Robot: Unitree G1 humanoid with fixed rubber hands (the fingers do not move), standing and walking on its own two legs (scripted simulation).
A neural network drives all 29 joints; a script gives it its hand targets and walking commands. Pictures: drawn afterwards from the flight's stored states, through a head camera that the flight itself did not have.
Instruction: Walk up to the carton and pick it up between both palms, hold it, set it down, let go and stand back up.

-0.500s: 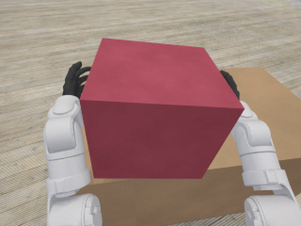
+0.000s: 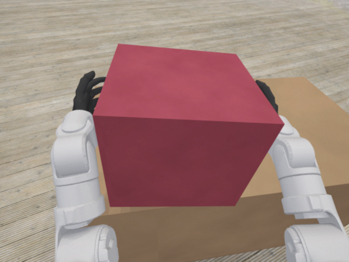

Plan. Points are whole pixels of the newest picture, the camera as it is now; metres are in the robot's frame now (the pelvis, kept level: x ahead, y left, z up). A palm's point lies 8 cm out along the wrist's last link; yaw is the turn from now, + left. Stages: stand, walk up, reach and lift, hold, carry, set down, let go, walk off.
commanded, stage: hold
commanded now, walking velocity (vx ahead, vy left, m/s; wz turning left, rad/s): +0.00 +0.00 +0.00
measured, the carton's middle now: (177, 125) +0.37 +0.00 +0.15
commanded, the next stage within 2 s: none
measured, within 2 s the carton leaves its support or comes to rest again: neither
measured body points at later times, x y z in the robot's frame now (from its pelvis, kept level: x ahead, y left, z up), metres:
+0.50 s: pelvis +0.00 +0.00 +0.00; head -0.04 +0.02 +0.45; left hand +0.35 +0.19 +0.22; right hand +0.36 -0.19 +0.20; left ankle +0.00 +0.10 -0.75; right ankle +0.01 -0.12 -0.75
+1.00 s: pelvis -0.01 +0.00 +0.00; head -0.04 +0.02 +0.45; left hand +0.36 +0.18 +0.21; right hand +0.36 -0.19 +0.19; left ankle +0.00 +0.10 -0.75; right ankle +0.01 -0.12 -0.75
